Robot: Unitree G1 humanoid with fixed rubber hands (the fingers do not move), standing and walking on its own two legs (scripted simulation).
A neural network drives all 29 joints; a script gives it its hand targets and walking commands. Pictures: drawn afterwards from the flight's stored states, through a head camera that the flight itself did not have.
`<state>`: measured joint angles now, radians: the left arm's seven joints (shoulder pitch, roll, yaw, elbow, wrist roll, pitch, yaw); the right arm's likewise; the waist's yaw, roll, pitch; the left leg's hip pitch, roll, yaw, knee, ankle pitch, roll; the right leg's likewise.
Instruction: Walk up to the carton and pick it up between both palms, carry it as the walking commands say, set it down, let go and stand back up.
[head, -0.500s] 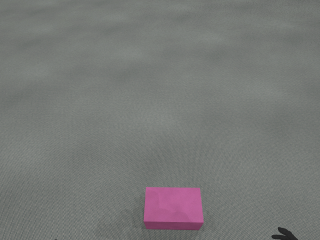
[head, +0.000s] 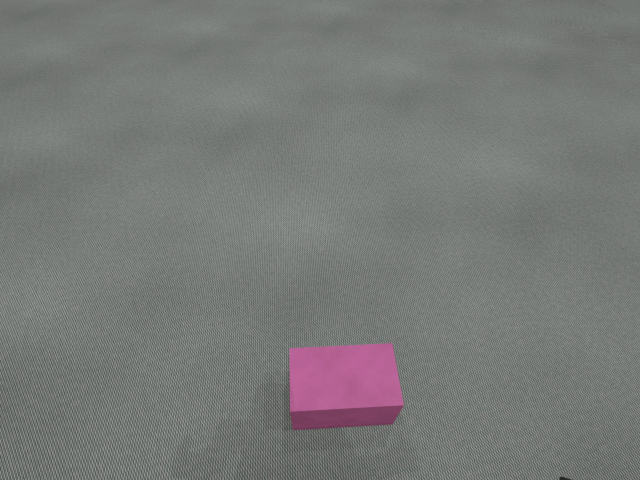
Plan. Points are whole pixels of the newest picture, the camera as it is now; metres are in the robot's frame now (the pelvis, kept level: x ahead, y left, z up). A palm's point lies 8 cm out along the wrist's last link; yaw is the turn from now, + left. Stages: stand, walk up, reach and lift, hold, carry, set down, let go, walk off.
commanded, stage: walk up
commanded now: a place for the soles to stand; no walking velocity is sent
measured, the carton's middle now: (342, 387) +0.46 -0.07 -0.67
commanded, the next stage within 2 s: reach and lift in 1.34 s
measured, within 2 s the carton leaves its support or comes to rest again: neither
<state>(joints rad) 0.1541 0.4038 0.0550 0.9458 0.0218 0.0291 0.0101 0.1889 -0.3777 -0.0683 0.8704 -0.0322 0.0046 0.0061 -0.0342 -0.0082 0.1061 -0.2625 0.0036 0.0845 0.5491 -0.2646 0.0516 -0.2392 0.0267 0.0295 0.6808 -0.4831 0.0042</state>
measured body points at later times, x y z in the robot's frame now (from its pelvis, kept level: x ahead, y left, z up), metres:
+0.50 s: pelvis +0.02 -0.02 +0.01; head +0.03 -0.01 +0.46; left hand +0.15 +0.29 -0.11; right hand +0.11 -0.34 -0.10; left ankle +0.02 +0.09 -0.73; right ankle -0.03 -0.12 -0.73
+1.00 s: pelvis +0.01 -0.02 +0.01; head +0.02 -0.02 +0.46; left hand +0.13 +0.29 -0.11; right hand +0.10 -0.34 -0.11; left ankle +0.02 +0.09 -0.73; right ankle -0.03 -0.12 -0.73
